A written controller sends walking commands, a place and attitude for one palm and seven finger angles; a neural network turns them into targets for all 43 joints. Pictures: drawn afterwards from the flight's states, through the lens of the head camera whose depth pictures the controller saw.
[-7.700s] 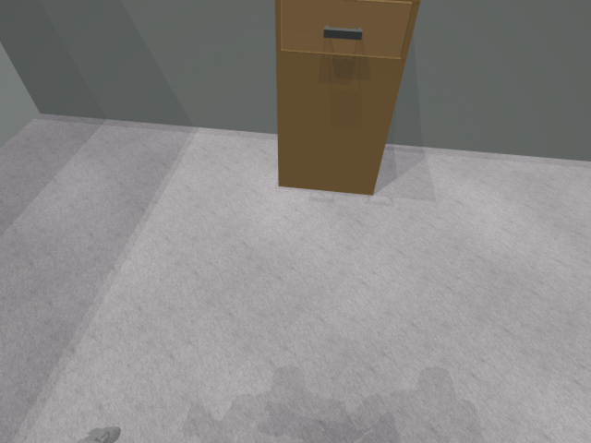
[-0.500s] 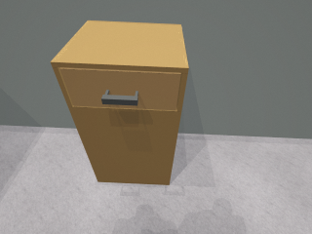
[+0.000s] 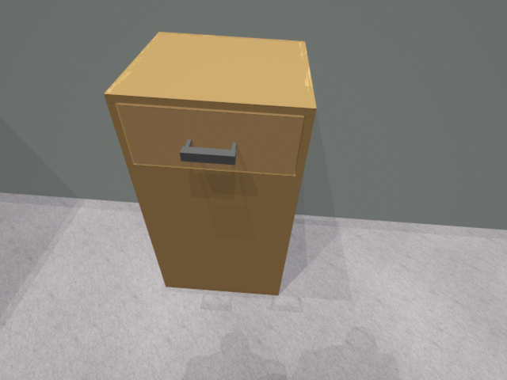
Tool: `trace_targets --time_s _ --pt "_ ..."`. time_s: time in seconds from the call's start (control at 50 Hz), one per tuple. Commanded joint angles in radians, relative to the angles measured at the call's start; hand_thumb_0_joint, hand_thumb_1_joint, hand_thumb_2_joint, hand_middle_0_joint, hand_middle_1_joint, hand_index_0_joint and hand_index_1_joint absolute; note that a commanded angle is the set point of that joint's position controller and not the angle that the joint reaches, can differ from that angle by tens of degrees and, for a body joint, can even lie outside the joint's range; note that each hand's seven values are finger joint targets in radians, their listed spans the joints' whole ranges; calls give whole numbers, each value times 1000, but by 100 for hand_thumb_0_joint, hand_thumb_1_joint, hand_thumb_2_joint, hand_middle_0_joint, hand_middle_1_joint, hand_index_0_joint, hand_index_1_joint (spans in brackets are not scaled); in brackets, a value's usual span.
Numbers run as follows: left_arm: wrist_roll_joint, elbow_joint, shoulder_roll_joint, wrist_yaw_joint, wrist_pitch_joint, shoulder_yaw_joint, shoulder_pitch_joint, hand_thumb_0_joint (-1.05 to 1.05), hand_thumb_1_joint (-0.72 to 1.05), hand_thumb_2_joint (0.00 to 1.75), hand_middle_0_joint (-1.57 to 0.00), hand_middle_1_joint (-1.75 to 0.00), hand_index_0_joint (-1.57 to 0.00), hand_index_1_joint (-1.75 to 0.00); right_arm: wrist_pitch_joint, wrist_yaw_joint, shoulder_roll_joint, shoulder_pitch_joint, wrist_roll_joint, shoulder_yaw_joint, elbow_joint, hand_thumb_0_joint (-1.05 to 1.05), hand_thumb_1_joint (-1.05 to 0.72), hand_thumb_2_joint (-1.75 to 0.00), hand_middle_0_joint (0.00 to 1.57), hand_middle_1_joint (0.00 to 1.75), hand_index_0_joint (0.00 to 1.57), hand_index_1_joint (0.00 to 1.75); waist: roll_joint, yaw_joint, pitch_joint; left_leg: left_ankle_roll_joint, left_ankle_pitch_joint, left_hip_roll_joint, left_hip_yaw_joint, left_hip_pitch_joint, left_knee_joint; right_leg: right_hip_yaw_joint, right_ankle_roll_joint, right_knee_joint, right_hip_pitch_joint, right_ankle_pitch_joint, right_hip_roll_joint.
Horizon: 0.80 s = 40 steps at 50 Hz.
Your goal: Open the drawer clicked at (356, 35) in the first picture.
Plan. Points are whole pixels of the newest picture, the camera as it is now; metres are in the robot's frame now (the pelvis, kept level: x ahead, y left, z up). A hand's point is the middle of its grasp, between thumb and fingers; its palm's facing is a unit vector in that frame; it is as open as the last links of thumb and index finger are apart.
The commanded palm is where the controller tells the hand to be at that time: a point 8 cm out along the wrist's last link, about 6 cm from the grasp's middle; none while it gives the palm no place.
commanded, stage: shuffle to correct the standing spot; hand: left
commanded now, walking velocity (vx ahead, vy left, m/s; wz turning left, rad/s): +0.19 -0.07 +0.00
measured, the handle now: (210, 149) +0.63 +0.15 +0.01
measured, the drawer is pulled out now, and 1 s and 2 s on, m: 0.00 0.00 0.00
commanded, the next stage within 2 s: come to a stop and stand still in 0.46 s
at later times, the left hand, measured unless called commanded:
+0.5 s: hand out of the picture +0.02 +0.14 -0.19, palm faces +0.06 -0.99 -0.09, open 7.4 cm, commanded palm none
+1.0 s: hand (180, 365) +0.20 +0.15 -0.18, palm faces +0.09 -0.98 -0.18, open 7.2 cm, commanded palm none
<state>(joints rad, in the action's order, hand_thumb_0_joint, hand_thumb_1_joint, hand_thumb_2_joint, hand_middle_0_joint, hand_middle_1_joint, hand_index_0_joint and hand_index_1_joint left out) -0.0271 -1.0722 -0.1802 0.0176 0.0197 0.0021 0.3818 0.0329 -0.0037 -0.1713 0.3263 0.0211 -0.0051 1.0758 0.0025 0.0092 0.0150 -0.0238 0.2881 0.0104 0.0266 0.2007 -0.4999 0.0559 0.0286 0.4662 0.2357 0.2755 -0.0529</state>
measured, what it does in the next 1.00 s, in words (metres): walks ahead: right foot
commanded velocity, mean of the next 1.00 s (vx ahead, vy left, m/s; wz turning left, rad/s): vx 0.02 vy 0.00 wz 0.00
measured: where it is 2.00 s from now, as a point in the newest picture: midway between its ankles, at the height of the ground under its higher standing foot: outside the picture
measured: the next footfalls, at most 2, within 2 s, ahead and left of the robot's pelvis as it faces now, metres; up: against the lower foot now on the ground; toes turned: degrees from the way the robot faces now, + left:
right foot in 0.72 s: +0.24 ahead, -0.18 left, +0.00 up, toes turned -7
left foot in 1.04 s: +0.15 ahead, +0.08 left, +0.00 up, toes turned +7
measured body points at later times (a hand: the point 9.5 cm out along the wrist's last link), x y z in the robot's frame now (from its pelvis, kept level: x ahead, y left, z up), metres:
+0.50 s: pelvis +0.07 -0.01 -0.01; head +0.05 +0.01 +0.44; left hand +0.02 +0.19 -0.18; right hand +0.05 -0.22 -0.16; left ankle +0.05 +0.08 -0.74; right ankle +0.06 -0.13 -0.70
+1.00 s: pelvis +0.11 -0.02 -0.02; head +0.14 -0.01 +0.43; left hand +0.20 +0.20 -0.17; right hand +0.14 -0.26 -0.17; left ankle +0.10 +0.06 -0.71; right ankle +0.20 -0.17 -0.74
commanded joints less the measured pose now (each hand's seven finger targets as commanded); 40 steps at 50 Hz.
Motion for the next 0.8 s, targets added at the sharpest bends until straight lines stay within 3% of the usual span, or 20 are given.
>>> trace_targets --time_s 0.0,0.12,0.18,0.2,0.22,0.28,0.32,0.34,0.36,0.38,0.4,0.48,0.54,0.62,0.66,0.68,0.7,0.72,0.74,0.78 --pt "-3 39 -52 0 -20 24 52 0 90 90 -20 -30 -20 -30 -23 -17 -144 24 2 -39 -41 0 -90 -90 20 30 20 30 -62 -8 -162 -48 394 121 -169 193 255 -8 -29 -21 12 168 14" --pt "-4 19 -19 -10 -29 36 117 0 90 90 -20 -30 -20 -30 -34 -27 -128 35 -1 -47 -33 0 -90 -90 20 30 20 30 -73 10 -152 -63 394 131 -167 214 215 -27 -48 -14 -37 140 14" --pt "2 -4 -74 4 -38 53 178 0 90 90 -20 -30 -20 -30 -36 -21 -52 31 -5 -32 -42 0 -90 -90 20 30 20 30 157 30 -183 -24 260 6 -16 332 -66 -279 -125 -200 -80 362 -125" --pt "6 -13 -94 11 -42 62 212 0 90 90 -20 -30 -20 -30 -39 -19 -28 20 -6 -31 -49 0 -90 -90 20 30 20 30 231 37 -165 -22 180 -2 42 338 -208 -387 -167 -284 -85 429 -207" --pt "9 -13 -92 15 -46 64 212 0 90 90 -20 -30 -20 -30 -42 -14 -32 4 -4 -34 -56 0 -90 -90 20 30 20 30 216 33 -163 -26 187 18 32 339 -308 -424 -199 -315 -57 430 -236" --pt "0 12 -79 20 -49 65 110 0 90 90 -20 -30 -20 -30 -46 -4 -9 57 -6 -39 -43 0 -90 -90 20 30 20 30 138 -29 -137 -30 188 52 39 218 -277 -305 -205 -271 59 341 -221" --pt "1 25 -52 14 -41 58 45 0 90 90 -20 -30 -20 -30 -55 -7 21 153 -4 -29 -3 0 -90 -90 20 30 20 30 100 -79 -132 -17 59 24 93 -34 -55 -159 -156 -164 229 300 -133" --pt "4 25 -22 9 -36 51 44 0 90 90 -20 -30 -20 -30 -62 -15 3 213 -3 -29 21 0 -90 -90 20 30 20 30 13 -89 -133 -10 66 39 49 -116 35 -102 -129 -45 283 266 -74" --pt "9 37 26 3 -32 43 51 0 90 90 -20 -30 -20 -30 -70 -27 -66 273 5 -47 38 0 -90 -90 20 30 20 30 -207 -104 -139 -56 255 205 -218 -160 200 -33 -82 173 396 237 13" --pt "2 69 45 -2 -33 41 25 0 90 90 -20 -30 -20 -30 -75 -38 -147 326 8 -70 40 0 -90 -90 20 30 20 30 -333 -116 -166 -123 397 393 -470 -159 377 39 -51 378 493 246 45" --pt "-10 99 16 -9 -28 50 -32 0 90 90 -20 -30 -20 -30 -72 -44 -158 284 7 -71 28 0 -90 -90 20 30 20 30 -188 -103 -227 -182 414 441 -495 -75 412 -39 -61 493 497 194 -15" --pt "-11 65 45 -31 -34 51 -3 0 90 90 -20 -30 -20 -30 -102 -42 -66 154 4 -39 -1 0 -90 -90 20 30 20 30 -85 -25 -225 -156 32 320 -217 13 372 -39 -33 519 407 6 -66" --pt "-2 79 64 -33 -31 46 -44 0 90 90 -20 -30 -20 -30 -109 -45 -69 162 8 -43 9 0 -90 -90 20 30 20 30 -86 -33 -146 -149 -254 275 -76 -53 308 10 -16 358 319 -26 -55" --pt "7 90 65 -17 -31 41 -85 0 90 90 -20 -30 -20 -30 -90 -52 -63 163 10 -41 30 0 -90 -90 20 30 20 30 -118 -37 -115 -123 -568 254 -3 -57 176 51 -23 151 156 -60 -16" --pt "10 60 34 -6 -36 47 8 0 90 90 -20 -30 -20 -30 -77 -52 -61 142 2 -41 34 0 -90 -90 20 30 20 30 -69 13 -66 -59 -524 198 22 -11 56 51 -19 -22 -47 -255 -6" --pt "10 42 -21 6 -45 55 71 0 90 90 -20 -30 -20 -30 -75 -46 -39 145 -7 -39 34 0 -90 -90 20 30 20 30 -7 33 5 -14 -376 151 46 63 -7 -22 -29 -26 -202 -502 -66" --pt "10 36 -84 19 -52 62 85 0 90 90 -20 -30 -20 -30 -67 -37 0 181 -16 -34 33 0 -90 -90 20 30 20 30 110 16 79 24 -56 81 77 139 -91 -159 -81 9 -318 -792 -216" --pt "13 47 -138 22 -51 69 73 0 90 90 -20 -30 -20 -30 -53 -39 12 231 -23 -44 34 0 -90 -90 20 30 20 30 157 -7 119 38 215 34 75 126 -192 -181 -152 1 -313 -1003 -323" --pt "10 65 -150 25 -46 73 44 0 90 90 -20 -30 -20 -30 -43 -43 13 215 -22 -54 26 0 -90 -90 20 30 20 30 124 -10 66 34 284 24 56 138 -291 -156 -180 -7 -248 -1093 -342" --pt "7 61 -117 38 -46 72 -4 0 90 90 -20 -30 -20 -30 -14 -44 17 141 -24 -55 15 0 -90 -90 20 30 20 30 250 5 42 39 330 38 12 166 -464 -184 -223 -35 -162 -1067 -346"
